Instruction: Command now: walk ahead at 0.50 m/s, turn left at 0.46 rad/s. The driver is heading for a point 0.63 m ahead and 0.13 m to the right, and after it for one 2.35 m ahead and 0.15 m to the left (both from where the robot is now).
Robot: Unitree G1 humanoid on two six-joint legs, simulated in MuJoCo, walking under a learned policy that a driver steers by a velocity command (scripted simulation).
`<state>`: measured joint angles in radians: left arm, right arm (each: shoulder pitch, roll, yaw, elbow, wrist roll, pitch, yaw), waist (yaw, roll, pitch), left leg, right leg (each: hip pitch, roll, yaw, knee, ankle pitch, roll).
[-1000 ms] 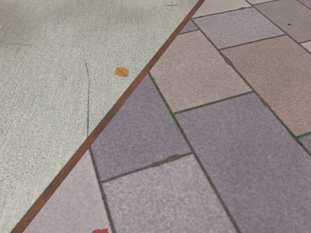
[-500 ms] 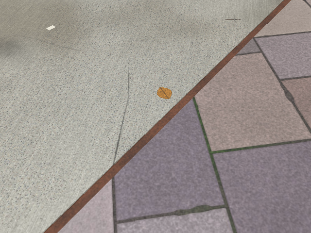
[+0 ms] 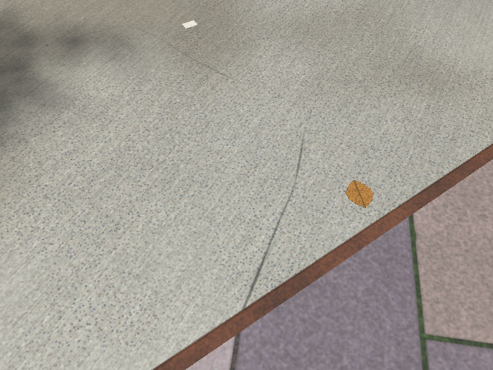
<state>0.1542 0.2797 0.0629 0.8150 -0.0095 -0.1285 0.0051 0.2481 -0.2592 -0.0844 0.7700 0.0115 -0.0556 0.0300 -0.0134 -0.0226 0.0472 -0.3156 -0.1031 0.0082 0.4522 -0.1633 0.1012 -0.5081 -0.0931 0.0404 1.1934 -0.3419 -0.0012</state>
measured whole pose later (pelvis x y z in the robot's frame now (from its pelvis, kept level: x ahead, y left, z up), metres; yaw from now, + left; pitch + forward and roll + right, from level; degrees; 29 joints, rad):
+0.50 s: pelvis +0.29 -0.07 -0.01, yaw -6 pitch +2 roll +0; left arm 0.15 0.28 0.06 0.74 -0.01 -0.09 -0.04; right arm 0.30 -0.27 -0.04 0.82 0.01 -0.10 0.00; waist -0.01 0.00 0.03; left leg -0.31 -0.03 -0.04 1.19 -0.41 0.03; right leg -0.43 0.09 -0.02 0.54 -0.15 -0.09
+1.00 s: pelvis +0.58 -0.06 +0.00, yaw -12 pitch +2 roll +0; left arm 0.32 0.29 0.04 0.76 -0.01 -0.07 -0.01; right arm 0.18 -0.28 -0.05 0.69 0.01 -0.11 0.03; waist 0.01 -0.02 -0.01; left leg -0.39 -0.07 -0.02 0.51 -0.16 0.06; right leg -0.33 0.05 0.07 1.10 -0.42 -0.04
